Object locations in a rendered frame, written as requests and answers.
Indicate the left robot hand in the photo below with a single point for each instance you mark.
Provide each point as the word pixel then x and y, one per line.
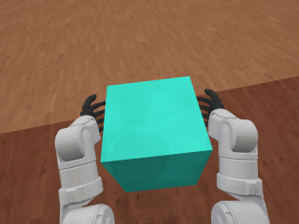
pixel 87 110

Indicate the carton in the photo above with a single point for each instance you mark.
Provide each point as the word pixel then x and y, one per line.
pixel 154 135

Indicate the robot right forearm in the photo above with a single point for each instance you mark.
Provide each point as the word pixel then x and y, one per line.
pixel 238 151

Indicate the robot right upper arm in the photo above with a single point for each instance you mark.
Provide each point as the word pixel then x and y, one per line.
pixel 238 212

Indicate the robot left upper arm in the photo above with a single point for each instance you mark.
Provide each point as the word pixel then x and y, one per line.
pixel 93 214

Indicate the right robot hand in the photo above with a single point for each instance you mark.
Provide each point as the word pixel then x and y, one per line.
pixel 214 103

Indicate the robot left forearm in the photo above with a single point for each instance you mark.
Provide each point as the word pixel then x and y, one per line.
pixel 76 160

